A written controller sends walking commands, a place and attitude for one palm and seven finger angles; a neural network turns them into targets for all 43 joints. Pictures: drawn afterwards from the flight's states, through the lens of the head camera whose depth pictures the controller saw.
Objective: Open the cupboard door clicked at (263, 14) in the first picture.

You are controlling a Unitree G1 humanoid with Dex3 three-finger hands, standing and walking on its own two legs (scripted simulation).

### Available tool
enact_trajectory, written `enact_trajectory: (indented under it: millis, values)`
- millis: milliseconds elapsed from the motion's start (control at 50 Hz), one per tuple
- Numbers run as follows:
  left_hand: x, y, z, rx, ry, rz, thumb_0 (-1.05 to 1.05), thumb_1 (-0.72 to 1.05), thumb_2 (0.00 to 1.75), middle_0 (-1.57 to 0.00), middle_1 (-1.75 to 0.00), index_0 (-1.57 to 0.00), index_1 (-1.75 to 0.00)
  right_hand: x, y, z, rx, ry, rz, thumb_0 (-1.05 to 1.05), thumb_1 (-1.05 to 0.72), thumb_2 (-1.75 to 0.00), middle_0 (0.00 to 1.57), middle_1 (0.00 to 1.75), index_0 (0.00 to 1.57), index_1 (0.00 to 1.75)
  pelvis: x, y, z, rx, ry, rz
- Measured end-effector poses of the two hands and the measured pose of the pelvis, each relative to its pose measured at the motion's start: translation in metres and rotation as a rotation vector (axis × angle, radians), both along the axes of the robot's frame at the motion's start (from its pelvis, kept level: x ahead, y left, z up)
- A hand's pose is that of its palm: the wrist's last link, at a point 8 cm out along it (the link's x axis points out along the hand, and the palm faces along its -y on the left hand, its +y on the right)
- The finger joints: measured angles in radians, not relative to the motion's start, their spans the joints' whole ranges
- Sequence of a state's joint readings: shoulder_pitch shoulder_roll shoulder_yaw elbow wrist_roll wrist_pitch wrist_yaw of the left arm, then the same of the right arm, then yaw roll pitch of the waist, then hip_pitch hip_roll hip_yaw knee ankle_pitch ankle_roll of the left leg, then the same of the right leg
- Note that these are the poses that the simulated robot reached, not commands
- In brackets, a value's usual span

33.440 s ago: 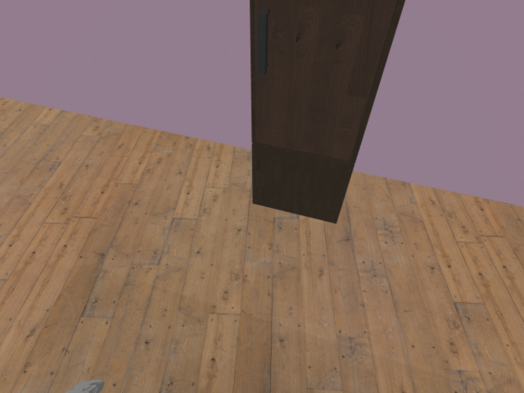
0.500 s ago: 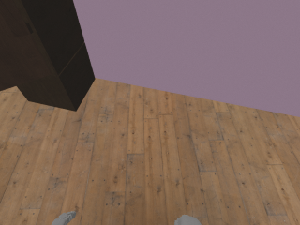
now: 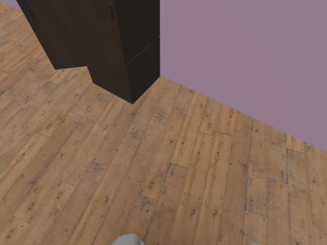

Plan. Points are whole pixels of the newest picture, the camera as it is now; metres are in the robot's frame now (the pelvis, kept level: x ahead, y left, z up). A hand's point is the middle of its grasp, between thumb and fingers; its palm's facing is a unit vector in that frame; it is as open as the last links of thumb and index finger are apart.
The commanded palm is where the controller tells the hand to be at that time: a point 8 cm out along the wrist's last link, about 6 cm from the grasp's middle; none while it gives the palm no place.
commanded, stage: turn to face it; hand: left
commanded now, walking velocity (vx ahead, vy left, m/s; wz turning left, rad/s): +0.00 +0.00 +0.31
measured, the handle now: out of the picture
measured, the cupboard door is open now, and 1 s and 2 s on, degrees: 44 44 44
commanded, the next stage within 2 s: take the last steps up to it in 0.28 s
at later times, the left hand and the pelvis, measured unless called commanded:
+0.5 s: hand out of the picture +0.06 +0.19 -0.16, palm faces +0.17 -0.96 -0.24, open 7.4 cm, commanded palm none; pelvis +0.01 -0.01 -0.01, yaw +8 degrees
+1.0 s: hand out of the picture -0.05 +0.22 -0.18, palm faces +0.40 -0.90 -0.16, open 7.4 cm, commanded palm none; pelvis +0.10 +0.10 -0.02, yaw +18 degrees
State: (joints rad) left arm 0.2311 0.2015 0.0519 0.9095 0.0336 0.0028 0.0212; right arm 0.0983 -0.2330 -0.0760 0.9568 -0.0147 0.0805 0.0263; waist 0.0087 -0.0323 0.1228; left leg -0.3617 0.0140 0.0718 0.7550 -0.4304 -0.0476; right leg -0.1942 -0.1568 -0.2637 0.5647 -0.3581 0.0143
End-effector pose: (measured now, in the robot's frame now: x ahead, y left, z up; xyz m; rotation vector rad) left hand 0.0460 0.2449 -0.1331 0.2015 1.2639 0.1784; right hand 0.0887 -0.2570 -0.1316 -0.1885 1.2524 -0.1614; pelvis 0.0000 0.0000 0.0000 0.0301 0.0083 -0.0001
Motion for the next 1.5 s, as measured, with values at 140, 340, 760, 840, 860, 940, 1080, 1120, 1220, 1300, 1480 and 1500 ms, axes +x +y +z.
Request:
enact_trajectory:
  millis: [140, 340, 760, 840, 860, 940, 1080, 1120, 1220, 1300, 1480, 1500]
  values:
    - [-0.041, 0.04, -0.02, 0.002, 0.116, 0.117, 0.0, 0.91, 0.9, -0.2, -0.3, -0.2, -0.3, 0.053, 0.034, 0.011, -0.049, -0.124, 0.122, 0.01, -0.91, -0.9, 0.2, 0.3, 0.2, 0.3, 0.005, 0.021, -0.009, -0.023, 0.0, 0.053]
    - [-0.019, 0.029, 0.0, -0.016, 0.032, 0.139, 0.0, 0.91, 0.9, -0.19, -0.3, -0.19, -0.29, 0.034, 0.053, 0.009, 0.001, -0.058, 0.147, 0.01, -0.91, -0.9, 0.2, 0.3, 0.2, 0.3, 0.008, 0.019, 0.006, -0.037, 0.001, 0.099]
    - [-0.074, -0.023, 0.017, -0.032, 0.096, 0.333, 0.0, 0.93, 0.9, -0.2, -0.3, -0.2, -0.3, 0.041, 0.027, -0.006, 0.038, 0.156, 0.214, 0.01, -0.91, -0.9, 0.2, 0.3, 0.2, 0.3, 0.05, 0.007, 0.013, 0.008, -0.006, 0.269]
    - [-0.101, -0.022, 0.011, -0.075, 0.191, 0.404, 0.0, 0.92, 0.9, -0.2, -0.3, -0.2, -0.3, 0.088, 0.061, -0.005, 0.036, 0.122, 0.293, 0.01, -0.91, -0.9, 0.19, 0.3, 0.2, 0.3, 0.065, 0.03, 0.01, 0.005, -0.004, 0.301]
    - [-0.108, -0.021, 0.009, -0.088, 0.217, 0.421, 0.0, 0.92, 0.9, -0.2, -0.3, -0.2, -0.3, 0.102, 0.073, -0.005, 0.037, 0.105, 0.315, 0.01, -0.91, -0.9, 0.19, 0.3, 0.2, 0.3, 0.069, 0.037, 0.008, 0.003, -0.003, 0.307]
    - [-0.124, -0.006, -0.005, -0.145, 0.324, 0.472, 0.0, 0.91, 0.9, -0.2, -0.3, -0.2, -0.3, 0.162, 0.129, -0.007, 0.038, -0.001, 0.392, 0.01, -0.91, -0.9, 0.19, 0.3, 0.2, 0.3, 0.089, 0.073, -0.005, -0.007, 0.001, 0.318]
    - [-0.063, 0.068, -0.022, -0.137, 0.281, 0.438, 0.01, 0.91, 0.9, -0.2, -0.3, -0.2, -0.29, 0.196, 0.194, -0.003, 0.029, -0.118, 0.382, 0.0, -0.91, -0.9, 0.2, 0.3, 0.2, 0.3, 0.115, 0.123, -0.009, -0.012, -0.015, 0.297]
    - [-0.024, 0.093, -0.017, -0.113, 0.193, 0.408, 0.01, 0.91, 0.9, -0.19, -0.3, -0.19, -0.29, 0.19, 0.203, -0.001, 0.035, -0.099, 0.353, 0.0, -0.92, -0.9, 0.2, 0.3, 0.2, 0.3, 0.124, 0.133, -0.003, -0.009, -0.014, 0.292]
    - [0.075, 0.142, -0.002, -0.063, -0.003, 0.335, 0.0, 0.92, 0.9, -0.19, -0.3, -0.19, -0.29, 0.174, 0.201, 0.003, 0.012, -0.031, 0.282, -0.01, -0.95, -0.9, 0.2, 0.3, 0.2, 0.3, 0.15, 0.156, 0.006, 0.0, -0.009, 0.28]
    - [0.143, 0.169, 0.008, -0.039, -0.102, 0.284, 0.0, 0.92, 0.9, -0.19, -0.3, -0.19, -0.29, 0.151, 0.202, -0.002, 0.012, 0.083, 0.237, -0.01, -0.94, -0.9, 0.2, 0.3, 0.2, 0.3, 0.176, 0.169, 0.007, 0.006, -0.007, 0.277]
    - [0.275, 0.181, 0.009, -0.035, -0.159, 0.151, 0.0, 0.92, 0.9, -0.19, -0.3, -0.19, -0.29, 0.113, 0.214, -0.011, 0.049, 0.349, 0.117, 0.0, -0.92, -0.9, 0.2, 0.3, 0.2, 0.3, 0.251, 0.183, -0.002, 0.0, 0.002, 0.25]
    - [0.288, 0.179, 0.007, -0.038, -0.164, 0.139, 0.0, 0.91, 0.9, -0.19, -0.3, -0.19, -0.29, 0.112, 0.216, -0.012, 0.054, 0.378, 0.105, 0.0, -0.92, -0.9, 0.2, 0.3, 0.2, 0.3, 0.261, 0.183, -0.004, -0.003, 0.003, 0.247]
